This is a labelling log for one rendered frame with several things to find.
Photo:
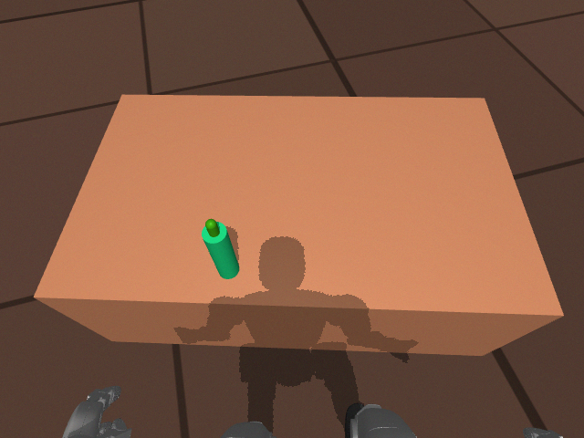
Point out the bottle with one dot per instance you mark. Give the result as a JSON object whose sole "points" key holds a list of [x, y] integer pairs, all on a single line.
{"points": [[219, 245]]}

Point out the right robot foot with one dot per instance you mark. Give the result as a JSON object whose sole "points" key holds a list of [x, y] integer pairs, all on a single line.
{"points": [[350, 414]]}

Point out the left robot hand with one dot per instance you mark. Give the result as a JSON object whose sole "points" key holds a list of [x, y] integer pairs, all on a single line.
{"points": [[86, 419]]}

